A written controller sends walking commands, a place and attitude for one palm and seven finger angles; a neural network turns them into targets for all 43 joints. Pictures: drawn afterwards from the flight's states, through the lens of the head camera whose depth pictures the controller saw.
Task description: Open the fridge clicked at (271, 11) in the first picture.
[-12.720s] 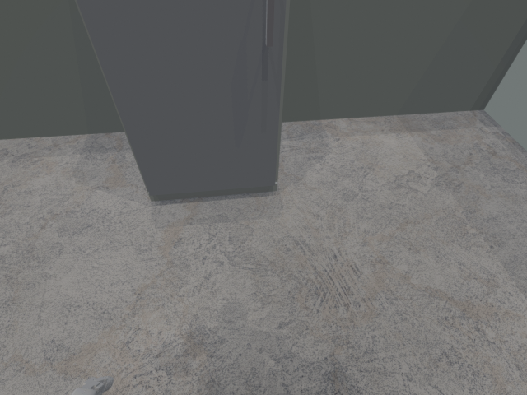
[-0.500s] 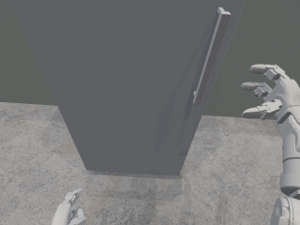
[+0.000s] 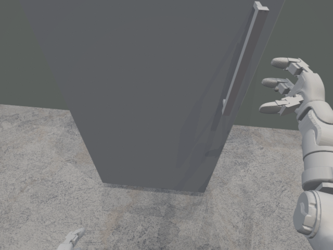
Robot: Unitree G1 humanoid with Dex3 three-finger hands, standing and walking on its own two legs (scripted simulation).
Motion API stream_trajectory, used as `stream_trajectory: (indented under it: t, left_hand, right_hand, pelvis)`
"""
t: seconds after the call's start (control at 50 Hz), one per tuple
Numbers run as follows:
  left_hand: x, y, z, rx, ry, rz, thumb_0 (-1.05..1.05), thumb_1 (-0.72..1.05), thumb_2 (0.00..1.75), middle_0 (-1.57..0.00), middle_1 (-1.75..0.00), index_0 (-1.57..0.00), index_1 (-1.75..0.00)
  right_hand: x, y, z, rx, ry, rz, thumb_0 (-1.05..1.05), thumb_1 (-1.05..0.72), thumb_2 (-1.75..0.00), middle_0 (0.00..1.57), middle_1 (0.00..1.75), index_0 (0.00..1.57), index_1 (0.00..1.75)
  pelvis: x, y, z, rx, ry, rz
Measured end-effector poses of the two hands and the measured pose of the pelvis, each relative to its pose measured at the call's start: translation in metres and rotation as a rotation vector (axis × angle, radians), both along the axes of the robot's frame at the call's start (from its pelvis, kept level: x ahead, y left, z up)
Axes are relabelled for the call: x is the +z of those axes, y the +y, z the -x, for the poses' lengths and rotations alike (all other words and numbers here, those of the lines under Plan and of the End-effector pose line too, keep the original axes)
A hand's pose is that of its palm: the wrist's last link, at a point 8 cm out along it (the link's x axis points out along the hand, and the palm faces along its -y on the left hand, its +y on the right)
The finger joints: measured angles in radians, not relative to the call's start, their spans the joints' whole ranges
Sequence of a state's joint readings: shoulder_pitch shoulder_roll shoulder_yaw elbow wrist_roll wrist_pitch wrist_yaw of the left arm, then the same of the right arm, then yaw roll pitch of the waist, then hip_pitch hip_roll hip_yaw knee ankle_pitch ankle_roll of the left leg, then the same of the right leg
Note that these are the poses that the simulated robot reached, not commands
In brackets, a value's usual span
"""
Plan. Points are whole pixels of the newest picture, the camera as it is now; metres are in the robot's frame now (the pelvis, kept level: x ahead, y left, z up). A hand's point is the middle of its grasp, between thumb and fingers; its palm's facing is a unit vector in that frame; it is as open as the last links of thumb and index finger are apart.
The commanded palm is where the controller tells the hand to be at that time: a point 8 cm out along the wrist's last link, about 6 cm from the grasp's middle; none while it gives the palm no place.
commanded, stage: move the hooked fingers beside the handle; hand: right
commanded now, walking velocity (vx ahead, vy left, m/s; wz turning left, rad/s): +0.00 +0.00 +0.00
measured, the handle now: (238, 67) +0.54 -0.13 +0.19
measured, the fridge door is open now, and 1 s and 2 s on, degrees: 0 0 0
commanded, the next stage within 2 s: feel for the door with the fingertips in 0.94 s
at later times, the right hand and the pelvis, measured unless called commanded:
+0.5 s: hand (274, 88) +0.45 -0.20 +0.19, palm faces +0.00 +1.00 +0.02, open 14.0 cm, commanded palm +0.43 -0.25 +0.19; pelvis +0.00 +0.00 +0.00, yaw +1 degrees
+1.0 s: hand (270, 84) +0.46 -0.19 +0.19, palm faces +0.01 +1.00 +0.01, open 14.0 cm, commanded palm +0.44 -0.24 +0.19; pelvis -0.01 +0.00 +0.00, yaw +1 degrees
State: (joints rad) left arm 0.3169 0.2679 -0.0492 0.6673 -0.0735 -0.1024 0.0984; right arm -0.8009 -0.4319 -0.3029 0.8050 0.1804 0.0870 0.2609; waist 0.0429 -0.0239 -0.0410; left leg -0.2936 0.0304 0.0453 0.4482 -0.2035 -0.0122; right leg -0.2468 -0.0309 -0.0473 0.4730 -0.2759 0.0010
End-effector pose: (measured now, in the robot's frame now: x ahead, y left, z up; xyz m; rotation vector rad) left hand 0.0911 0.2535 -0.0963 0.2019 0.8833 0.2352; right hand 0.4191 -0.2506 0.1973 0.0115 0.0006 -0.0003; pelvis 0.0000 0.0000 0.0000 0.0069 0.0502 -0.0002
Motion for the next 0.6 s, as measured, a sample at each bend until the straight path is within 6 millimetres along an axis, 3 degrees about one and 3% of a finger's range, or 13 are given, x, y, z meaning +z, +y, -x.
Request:
stream_trajectory:
  t: [0.22,0.38,0.48,0.6]
  left_hand:
    - [-0.006,0.002,0.033,0.034,0.084,-0.012,0.01,0.91,0.9,-0.2,-0.3,-0.2,-0.29]
    - [-0.008,0.006,0.053,0.073,0.13,-0.008,0.01,0.91,0.9,-0.2,-0.3,-0.2,-0.29]
    - [-0.007,0.006,0.049,0.065,0.125,-0.009,0.01,0.91,0.9,-0.2,-0.3,-0.2,-0.29]
    - [-0.004,0.003,0.029,0.032,0.075,-0.012,0.01,0.91,0.9,-0.2,-0.3,-0.2,-0.29]
  right_hand:
    - [-0.001,0.006,-0.026,-0.007,0.0,-0.013,-0.01,0.5,-0.3,0.3,1.2,0.3,1.2]
    - [-0.006,0.0,-0.024,0.0,-0.017,-0.002,-0.01,0.49,-0.3,0.3,1.2,0.3,1.2]
    - [-0.007,-0.001,-0.015,-0.001,-0.033,-0.01,-0.01,0.5,-0.3,0.3,1.2,0.3,1.2]
    - [-0.008,0.001,-0.011,-0.009,-0.005,-0.004,-0.01,0.5,-0.3,0.3,1.2,0.3,1.2]
  pelvis:
    - [-0.001,-0.002,0.002,0.009,0.031,0.0]
    - [-0.001,-0.004,-0.001,0.024,0.037,-0.001]
    - [-0.001,-0.004,-0.001,0.021,0.028,-0.002]
    - [-0.001,-0.004,0.002,0.007,0.023,-0.005]
